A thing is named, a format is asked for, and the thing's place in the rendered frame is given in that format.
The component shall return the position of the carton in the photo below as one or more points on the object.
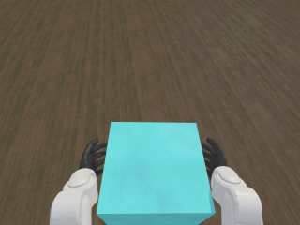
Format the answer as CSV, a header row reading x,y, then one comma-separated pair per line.
x,y
154,174

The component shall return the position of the robot right hand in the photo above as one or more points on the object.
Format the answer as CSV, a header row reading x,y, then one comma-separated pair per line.
x,y
216,157

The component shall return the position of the robot left hand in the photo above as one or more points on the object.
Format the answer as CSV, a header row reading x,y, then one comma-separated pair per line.
x,y
89,157

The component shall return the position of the robot left forearm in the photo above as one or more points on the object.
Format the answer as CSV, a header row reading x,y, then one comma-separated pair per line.
x,y
73,205

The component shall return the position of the robot right forearm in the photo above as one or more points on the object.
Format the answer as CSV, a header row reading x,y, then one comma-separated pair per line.
x,y
240,205

